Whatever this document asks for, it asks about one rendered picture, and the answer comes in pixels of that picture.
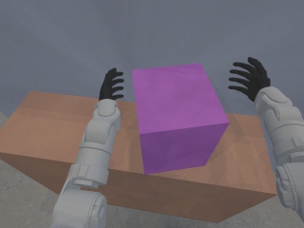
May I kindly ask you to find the robot left forearm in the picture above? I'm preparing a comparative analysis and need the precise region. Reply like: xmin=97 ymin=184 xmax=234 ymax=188
xmin=50 ymin=99 xmax=122 ymax=224

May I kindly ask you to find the robot left hand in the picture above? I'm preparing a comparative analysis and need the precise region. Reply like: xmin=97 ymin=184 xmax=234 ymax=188
xmin=99 ymin=67 xmax=124 ymax=101

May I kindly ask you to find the pedestal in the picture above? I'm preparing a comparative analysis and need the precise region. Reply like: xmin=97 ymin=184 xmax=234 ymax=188
xmin=0 ymin=90 xmax=277 ymax=223

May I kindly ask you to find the robot right upper arm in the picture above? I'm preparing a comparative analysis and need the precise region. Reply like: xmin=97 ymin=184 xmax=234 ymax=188
xmin=275 ymin=161 xmax=304 ymax=223

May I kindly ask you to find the robot right hand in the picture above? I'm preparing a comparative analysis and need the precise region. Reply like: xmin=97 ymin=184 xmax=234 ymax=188
xmin=228 ymin=57 xmax=271 ymax=102

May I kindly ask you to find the robot left upper arm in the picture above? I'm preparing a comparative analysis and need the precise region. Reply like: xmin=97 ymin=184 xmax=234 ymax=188
xmin=49 ymin=188 xmax=107 ymax=228

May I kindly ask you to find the robot right forearm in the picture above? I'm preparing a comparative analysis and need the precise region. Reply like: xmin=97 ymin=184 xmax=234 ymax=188
xmin=254 ymin=86 xmax=304 ymax=166

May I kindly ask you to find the carton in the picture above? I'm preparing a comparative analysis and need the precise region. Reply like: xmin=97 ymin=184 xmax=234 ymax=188
xmin=131 ymin=63 xmax=230 ymax=175

